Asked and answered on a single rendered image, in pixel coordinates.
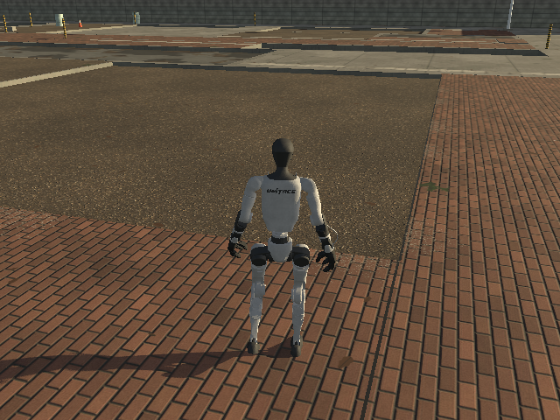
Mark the humanoid robot head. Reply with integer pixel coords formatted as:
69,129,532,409
267,138,297,180

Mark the right robot hand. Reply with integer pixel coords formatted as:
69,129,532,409
316,249,336,272

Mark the robot left upper arm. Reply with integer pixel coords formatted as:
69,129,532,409
238,176,263,223

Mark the left robot hand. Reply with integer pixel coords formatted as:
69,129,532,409
227,240,248,258

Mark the robot right forearm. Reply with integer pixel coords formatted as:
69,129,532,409
315,213,334,253

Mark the robot left forearm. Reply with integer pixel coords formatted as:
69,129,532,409
230,210,248,243

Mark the left robot shin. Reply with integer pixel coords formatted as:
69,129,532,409
249,283,263,344

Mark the robot right upper arm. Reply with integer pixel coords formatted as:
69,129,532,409
300,177,324,227

